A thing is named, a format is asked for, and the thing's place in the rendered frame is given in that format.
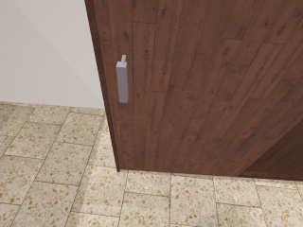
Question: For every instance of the handle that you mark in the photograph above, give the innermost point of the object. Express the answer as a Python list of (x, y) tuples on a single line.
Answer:
[(122, 80)]

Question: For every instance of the wardrobe door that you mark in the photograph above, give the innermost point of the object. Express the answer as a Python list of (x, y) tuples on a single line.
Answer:
[(212, 84), (285, 156)]

